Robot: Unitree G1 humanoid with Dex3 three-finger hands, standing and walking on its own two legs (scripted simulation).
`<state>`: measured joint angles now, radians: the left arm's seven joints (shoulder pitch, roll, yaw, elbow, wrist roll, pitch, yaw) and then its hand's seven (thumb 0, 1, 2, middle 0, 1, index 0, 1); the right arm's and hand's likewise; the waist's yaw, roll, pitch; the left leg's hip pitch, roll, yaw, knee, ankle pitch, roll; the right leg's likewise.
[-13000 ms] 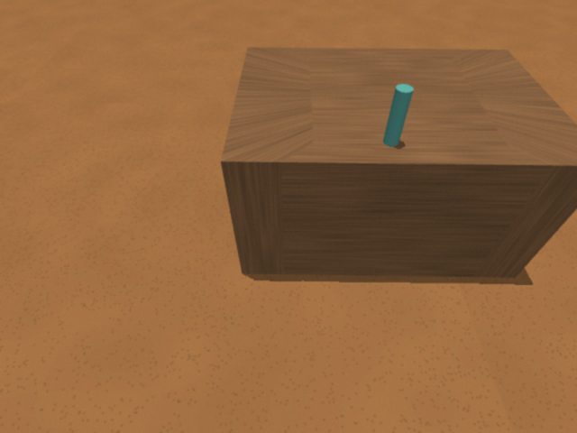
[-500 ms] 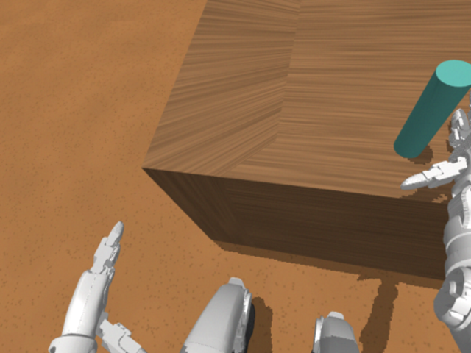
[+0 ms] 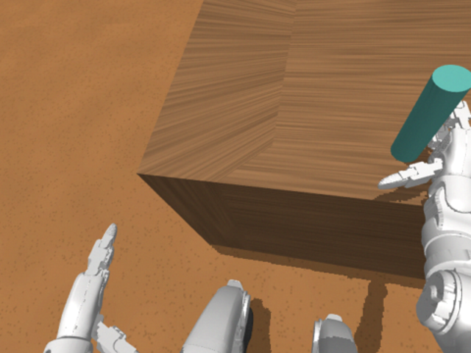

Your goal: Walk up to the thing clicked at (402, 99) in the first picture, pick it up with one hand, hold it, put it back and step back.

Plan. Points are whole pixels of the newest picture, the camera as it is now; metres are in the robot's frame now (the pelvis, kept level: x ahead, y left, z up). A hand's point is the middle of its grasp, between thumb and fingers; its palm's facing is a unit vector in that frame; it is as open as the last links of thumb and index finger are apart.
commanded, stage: close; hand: right
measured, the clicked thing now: (424, 121) +0.52 -0.18 +0.04
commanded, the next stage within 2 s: settle in 0.68 s
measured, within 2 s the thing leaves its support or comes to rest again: leaves its support in 0.92 s
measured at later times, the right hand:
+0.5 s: hand (414, 137) +0.50 -0.18 +0.02, palm faces +0.10 +0.99 +0.03, open 11.9 cm
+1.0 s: hand (419, 122) +0.52 -0.18 +0.04, palm faces +0.09 +1.00 +0.01, open 6.5 cm
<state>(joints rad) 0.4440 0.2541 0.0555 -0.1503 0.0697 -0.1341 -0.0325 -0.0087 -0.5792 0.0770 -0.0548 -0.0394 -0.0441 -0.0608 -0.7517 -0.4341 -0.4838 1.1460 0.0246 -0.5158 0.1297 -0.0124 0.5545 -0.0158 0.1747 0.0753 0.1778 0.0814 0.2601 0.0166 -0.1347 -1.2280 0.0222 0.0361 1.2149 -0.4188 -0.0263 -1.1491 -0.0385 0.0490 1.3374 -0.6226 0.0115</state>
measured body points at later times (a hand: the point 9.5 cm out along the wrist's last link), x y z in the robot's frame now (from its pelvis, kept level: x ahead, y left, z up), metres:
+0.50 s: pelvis +0.00 +0.00 +0.00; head +0.14 -0.03 +0.43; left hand +0.16 +0.27 +0.04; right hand +0.49 -0.23 +0.02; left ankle +0.08 +0.14 -0.61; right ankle +0.00 -0.12 -0.61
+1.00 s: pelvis +0.00 +0.00 +0.01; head +0.14 -0.04 +0.44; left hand +0.16 +0.26 +0.04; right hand +0.50 -0.23 +0.04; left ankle +0.08 +0.14 -0.61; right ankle +0.00 -0.12 -0.61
